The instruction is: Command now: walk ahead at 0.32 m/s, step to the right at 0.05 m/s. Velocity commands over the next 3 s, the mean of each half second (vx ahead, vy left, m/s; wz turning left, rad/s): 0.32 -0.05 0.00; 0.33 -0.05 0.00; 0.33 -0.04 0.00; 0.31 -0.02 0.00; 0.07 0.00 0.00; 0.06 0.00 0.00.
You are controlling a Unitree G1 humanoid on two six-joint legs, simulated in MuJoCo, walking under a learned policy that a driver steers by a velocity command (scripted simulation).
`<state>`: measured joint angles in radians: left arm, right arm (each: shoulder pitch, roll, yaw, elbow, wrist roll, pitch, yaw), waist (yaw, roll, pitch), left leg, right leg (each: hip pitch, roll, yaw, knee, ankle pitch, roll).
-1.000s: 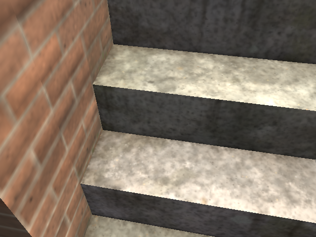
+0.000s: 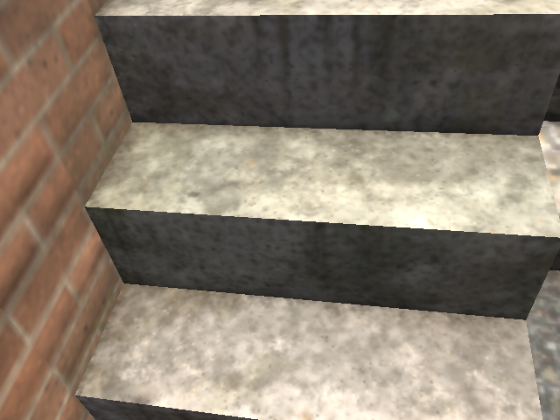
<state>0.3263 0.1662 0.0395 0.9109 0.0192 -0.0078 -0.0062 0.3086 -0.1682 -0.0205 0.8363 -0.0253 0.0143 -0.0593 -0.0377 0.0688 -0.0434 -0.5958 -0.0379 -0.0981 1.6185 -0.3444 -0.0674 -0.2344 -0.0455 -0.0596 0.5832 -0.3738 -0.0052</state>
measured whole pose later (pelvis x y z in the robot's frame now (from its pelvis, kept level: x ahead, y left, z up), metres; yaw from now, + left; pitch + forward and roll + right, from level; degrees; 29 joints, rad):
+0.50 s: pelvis +0.00 +0.02 +0.01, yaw -1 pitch +1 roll +2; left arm 0.27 0.20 0.08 0.97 -0.03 -0.01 0.02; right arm 0.22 -0.11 -0.01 0.81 -0.04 0.01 -0.04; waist 0.00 -0.05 0.04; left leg -0.18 -0.04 0.04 0.40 -0.22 0.02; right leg -0.16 -0.08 -0.03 0.47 -0.32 0.03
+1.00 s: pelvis +0.01 +0.01 +0.01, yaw -1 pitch +0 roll +1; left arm 0.24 0.18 0.08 1.02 -0.02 0.00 0.01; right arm 0.21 -0.12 0.00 0.83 -0.04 0.00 -0.03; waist 0.01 -0.03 0.04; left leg -0.14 -0.02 0.04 0.34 -0.21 0.00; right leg -0.12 -0.05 -0.02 0.41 -0.29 0.02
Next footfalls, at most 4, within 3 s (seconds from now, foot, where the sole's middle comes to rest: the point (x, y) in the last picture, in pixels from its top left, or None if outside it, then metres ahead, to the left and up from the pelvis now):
0.20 left None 0.04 0.13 -0.77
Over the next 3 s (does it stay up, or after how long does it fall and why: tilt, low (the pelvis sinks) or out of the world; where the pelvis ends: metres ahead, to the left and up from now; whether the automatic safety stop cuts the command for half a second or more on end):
stays up -0.02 0.04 0.01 its command is cut before an obstacle from the start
